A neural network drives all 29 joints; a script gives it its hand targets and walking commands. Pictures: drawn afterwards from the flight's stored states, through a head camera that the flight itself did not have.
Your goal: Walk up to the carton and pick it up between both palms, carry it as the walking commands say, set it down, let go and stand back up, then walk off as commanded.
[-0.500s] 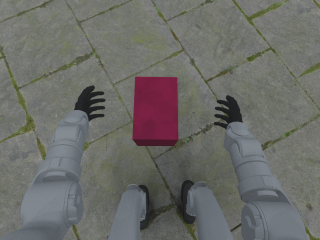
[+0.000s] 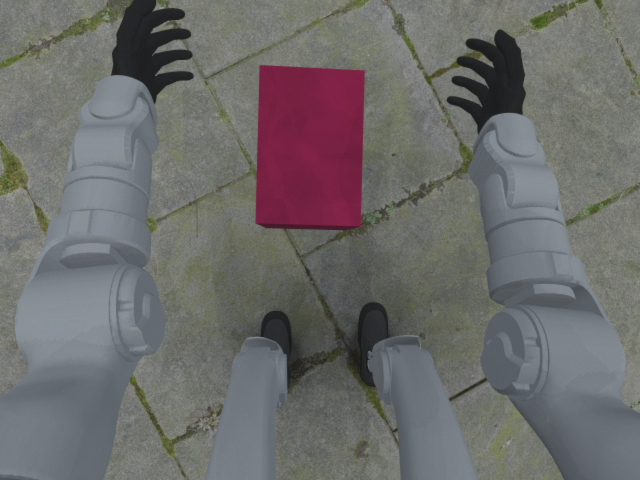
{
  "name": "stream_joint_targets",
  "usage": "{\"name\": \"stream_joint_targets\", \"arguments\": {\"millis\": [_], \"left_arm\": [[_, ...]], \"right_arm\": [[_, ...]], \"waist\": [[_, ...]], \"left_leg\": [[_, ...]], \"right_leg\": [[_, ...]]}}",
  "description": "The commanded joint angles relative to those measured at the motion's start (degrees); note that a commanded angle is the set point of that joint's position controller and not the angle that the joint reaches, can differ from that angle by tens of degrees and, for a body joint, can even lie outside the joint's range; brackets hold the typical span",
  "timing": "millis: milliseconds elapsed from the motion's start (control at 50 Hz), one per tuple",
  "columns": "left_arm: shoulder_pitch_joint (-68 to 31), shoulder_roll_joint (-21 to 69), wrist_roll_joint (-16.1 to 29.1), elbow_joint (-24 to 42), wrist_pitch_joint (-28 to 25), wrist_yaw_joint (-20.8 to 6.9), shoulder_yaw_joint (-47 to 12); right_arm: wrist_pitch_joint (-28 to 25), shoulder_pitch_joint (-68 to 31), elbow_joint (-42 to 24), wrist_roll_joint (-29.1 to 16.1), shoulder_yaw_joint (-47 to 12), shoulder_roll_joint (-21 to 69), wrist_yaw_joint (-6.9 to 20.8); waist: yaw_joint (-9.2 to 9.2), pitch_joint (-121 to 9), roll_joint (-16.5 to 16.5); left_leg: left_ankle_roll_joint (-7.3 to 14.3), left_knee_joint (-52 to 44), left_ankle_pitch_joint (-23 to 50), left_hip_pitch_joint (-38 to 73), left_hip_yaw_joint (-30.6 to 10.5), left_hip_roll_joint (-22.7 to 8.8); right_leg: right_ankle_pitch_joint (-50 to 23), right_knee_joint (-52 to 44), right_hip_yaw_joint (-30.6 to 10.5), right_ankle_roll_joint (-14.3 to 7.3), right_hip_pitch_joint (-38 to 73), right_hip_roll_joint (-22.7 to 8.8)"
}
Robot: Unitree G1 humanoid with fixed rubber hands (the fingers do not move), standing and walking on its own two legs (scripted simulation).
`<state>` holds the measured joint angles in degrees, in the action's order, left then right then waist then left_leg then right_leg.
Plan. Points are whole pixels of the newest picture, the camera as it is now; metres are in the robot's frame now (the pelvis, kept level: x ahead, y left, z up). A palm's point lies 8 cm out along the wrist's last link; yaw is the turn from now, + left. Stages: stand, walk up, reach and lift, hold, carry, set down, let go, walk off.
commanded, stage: reach and lift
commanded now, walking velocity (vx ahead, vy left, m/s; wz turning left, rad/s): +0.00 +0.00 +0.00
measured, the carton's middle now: (309, 159) +0.55 +0.03 -0.54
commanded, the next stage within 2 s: none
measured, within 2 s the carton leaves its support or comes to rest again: neither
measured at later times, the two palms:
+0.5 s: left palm (183, 129) +0.52 +0.21 -0.23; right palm (458, 151) +0.50 -0.17 -0.23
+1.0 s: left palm (211, 154) +0.52 +0.21 -0.38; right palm (419, 170) +0.50 -0.16 -0.37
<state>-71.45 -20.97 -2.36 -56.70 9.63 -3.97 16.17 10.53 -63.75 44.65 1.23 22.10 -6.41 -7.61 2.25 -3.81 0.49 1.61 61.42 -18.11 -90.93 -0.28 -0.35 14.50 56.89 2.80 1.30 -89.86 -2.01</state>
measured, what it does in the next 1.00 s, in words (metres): lowers itself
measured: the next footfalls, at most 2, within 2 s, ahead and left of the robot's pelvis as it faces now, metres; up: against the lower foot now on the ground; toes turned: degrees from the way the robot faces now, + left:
none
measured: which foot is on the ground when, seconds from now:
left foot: down 0.00-1.00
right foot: down 0.00-1.00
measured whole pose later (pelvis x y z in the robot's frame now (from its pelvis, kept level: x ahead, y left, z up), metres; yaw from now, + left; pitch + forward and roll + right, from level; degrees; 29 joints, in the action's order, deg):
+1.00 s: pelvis -0.04 -0.01 -0.22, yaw -1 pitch +44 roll -5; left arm -85.7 -26.7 7.2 -63.5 8.3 1.6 5.3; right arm 8.9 -77.7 53.3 -8.3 15.5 -12.0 -11.7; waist 1.7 11.6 1.8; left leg 0.6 114.3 -32.1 -126.5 -2.7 0.2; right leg 29.5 110.5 1.1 2.5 -125.2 0.3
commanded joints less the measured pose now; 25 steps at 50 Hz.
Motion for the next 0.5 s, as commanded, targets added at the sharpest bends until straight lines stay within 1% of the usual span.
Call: {"name": "stream_joint_targets", "arguments": {"millis": [0,20,40,60,80,100,120,140,160,180,200,220,240,260,280,300,320,340,360,380,400,420,440,460,480], "left_arm": [[-13.2,-6.3,-2.7,9.3,-2.2,-0.1,2.2],[-11.2,-4.9,-3.6,10.1,-2.4,-0.2,2.5],[-11.6,-6.0,-3.3,12.3,-2.5,-0.5,3.2],[-10.3,-4.4,-4.2,14.0,-2.7,-0.3,3.2],[-10.7,-4.1,-4.2,11.7,-2.5,-0.4,3.0],[-11.2,-3.8,-4.2,14.8,-2.6,-0.6,3.5],[-11.5,-2.4,-4.1,15.8,-3.1,-0.5,2.6],[-8.8,-3.4,-4.9,10.9,-2.5,-0.6,3.3],[-10.5,-1.4,-3.6,11.2,-2.4,-0.8,1.1],[-13.3,-3.0,-3.5,11.8,-2.2,-0.7,2.5],[-12.7,-0.8,-2.7,12.5,-2.1,-0.7,0.3],[-11.7,-2.6,-3.4,10.0,-2.3,-0.5,2.2],[-11.6,-3.2,-2.9,8.6,-2.3,-0.5,1.0],[-13.7,-5.3,-3.0,9.6,-2.2,-0.2,1.6],[-12.9,-4.0,-2.7,8.3,-2.3,0.0,-0.3],[-15.6,-6.3,-2.7,10.9,-3.0,0.3,0.7],[-16.4,-6.8,-2.2,9.0,-3.1,0.6,0.0],[-16.7,-9.5,-2.4,8.5,-3.1,0.6,1.2],[-17.6,-7.8,-1.4,6.7,-3.0,0.6,-1.2],[-18.2,-9.0,-0.8,9.1,-2.7,0.9,-1.0],[-17.5,-11.2,-1.4,5.5,-2.7,1.3,1.3],[-19.8,-9.4,0.5,11.5,-2.9,1.5,-2.0],[-17.7,-11.3,0.4,5.1,-2.7,1.5,-0.7],[-20.6,-10.3,2.7,11.3,-2.4,1.7,-4.0],[-21.8,-10.8,4.0,10.4,-2.1,1.8,-4.3]], "right_arm": [[-2.2,-9.1,-7.7,2.0,2.0,-5.3,0.4],[-2.6,-8.0,-9.9,2.5,2.5,-5.7,0.7],[-2.8,-9.0,-10.9,3.2,2.1,-4.8,1.0],[-3.5,-7.2,-11.5,3.7,3.1,-5.1,1.2],[-3.0,-7.2,-9.0,4.7,4.0,-4.8,1.6],[-3.8,-7.4,-12.7,4.7,3.0,-4.8,1.9],[-3.9,-7.9,-11.5,4.1,3.4,-4.2,2.3],[-3.4,-6.5,-9.7,5.0,4.3,-4.4,2.4],[-3.9,-8.1,-10.6,5.2,4.7,-5.4,2.5],[-3.9,-8.4,-9.1,5.2,4.5,-5.6,2.5],[-4.4,-9.1,-11.6,5.4,5.0,-5.2,2.2],[-4.5,-8.8,-9.9,5.5,3.4,-4.3,1.8],[-4.1,-8.6,-11.0,4.4,3.1,-4.1,1.5],[-3.6,-8.5,-8.4,4.2,3.7,-5.5,1.1],[-3.6,-8.2,-6.7,3.5,3.7,-5.3,0.9],[-3.5,-11.2,-10.3,1.4,0.9,-4.6,0.4],[-3.9,-10.7,-8.0,1.1,1.5,-5.6,0.1],[-3.3,-12.8,-9.5,0.6,0.8,-4.8,-0.5],[-3.1,-12.2,-6.1,-0.1,0.6,-5.4,-0.8],[-2.7,-15.3,-11.5,-0.8,-0.7,-5.2,-1.4],[-2.5,-12.5,-5.0,-0.3,-1.1,-6.3,-1.5],[-2.6,-16.4,-11.8,-2.3,-1.8,-6.0,-2.0],[-2.2,-14.8,-6.2,-1.6,-2.6,-5.8,-2.2],[-1.7,-17.4,-11.8,-3.0,-2.4,-6.5,-2.8],[-1.6,-18.1,-10.3,-3.5,-4.0,-6.0,-2.9]], "waist": [[-0.8,-62.3,-8.0],[-1.0,-64.4,-9.2],[-1.01,-65.1,-5.4],[-0.85,-64.0,-6.9],[0.01,-61.1,-8.2],[-0.12,-62.6,-7.0],[-0.5,-61.8,-8.9],[0.08,-59.6,-9.9],[2.14,-55.9,-8.4],[1.69,-53.1,-6.5],[3.41,-53.8,-6.8],[0.73,-53.5,-4.3],[1.68,-56.3,-6.6],[0.76,-58.3,-6.6],[1.27,-56.0,-8.7],[-1.94,-61.6,-8.5],[0.33,-59.3,-8.0],[-1.94,-60.0,-5.5],[-0.56,-58.2,-7.8],[-1.17,-64.4,-5.9],[-1.48,-60.8,-3.9],[-1.62,-66.8,-5.6],[-2.08,-63.5,-3.6],[-0.73,-69.5,-5.5],[-0.83,-68.9,-4.7]], "left_leg": [[-3.2,-1.4,35.3,43.7,-2.4,4.0],[-3.4,-0.7,35.9,44.2,-1.7,4.2],[-3.1,-0.1,35.8,43.3,-2.5,3.8],[-3.4,-0.2,39.7,43.6,-2.2,3.9],[-3.6,0.6,38.7,42.8,-3.1,3.5],[-3.3,2.0,39.8,44.9,-3.3,3.6],[-3.5,1.8,40.7,44.7,-3.3,3.1],[-3.2,2.9,33.5,43.4,-3.5,3.1],[-3.1,3.5,28.3,38.8,-3.8,3.2],[-3.1,4.3,27.2,36.7,-3.8,3.0],[-2.9,5.2,26.3,37.2,-4.1,3.1],[-2.8,6.8,27.6,31.8,-3.6,3.7],[-2.2,7.7,25.6,31.6,-3.3,4.0],[-2.5,8.8,24.8,31.1,-3.1,3.8],[-2.6,10.7,23.9,29.9,-3.2,3.8],[-2.8,13.6,24.9,28.9,-1.3,4.1],[-2.8,14.0,22.4,25.5,-1.7,4.0],[-2.3,14.5,20.4,22.9,-1.0,4.5],[-2.2,16.9,16.7,20.4,-0.7,4.4],[-2.2,17.5,18.7,20.3,-0.3,4.7],[-2.8,19.1,15.8,16.1,0.3,4.5],[-2.5,20.5,17.5,19.1,0.7,5.0],[-2.2,22.0,14.8,14.1,0.4,4.8],[-2.0,22.8,15.4,19.3,0.4,5.0],[-2.0,24.0,14.1,19.0,0.6,4.9]], "right_leg": [[-24.2,1.4,0.3,0.5,30.6,6.7],[-25.6,1.6,0.8,0.8,31.1,6.9],[-25.1,3.1,1.0,1.0,30.7,7.2],[-27.3,2.6,1.3,0.9,28.2,7.5],[-24.5,2.8,0.7,0.8,24.8,7.3],[-25.0,3.4,1.2,1.3,23.8,7.7],[-23.8,3.4,1.3,1.1,21.2,7.5],[-17.6,3.8,1.9,1.1,17.6,7.5],[-13.8,5.6,3.1,1.2,14.4,7.6],[-13.0,6.1,2.9,1.0,11.9,7.7],[-12.5,7.4,3.4,1.7,11.9,7.8],[-15.8,9.3,2.6,1.8,14.0,7.7],[-14.7,10.5,2.4,2.0,15.3,7.6],[-14.0,12.8,1.8,2.0,15.4,7.5],[-12.4,15.2,2.6,2.0,11.7,8.0],[-14.9,16.0,0.9,1.8,14.8,7.5],[-15.1,18.0,1.6,2.2,14.1,7.7],[-13.1,19.1,0.8,2.4,15.6,8.0],[-10.5,21.0,0.7,2.2,13.5,7.8],[-14.5,22.5,0.9,2.4,18.1,7.7],[-13.4,25.1,1.4,2.5,16.8,7.4],[-14.0,25.2,1.0,2.6,18.3,7.8],[-11.9,27.2,0.7,2.3,17.4,7.4],[-11.6,28.0,1.7,2.6,17.6,7.6],[-9.9,28.6,2.2,2.2,16.2,7.3]]}}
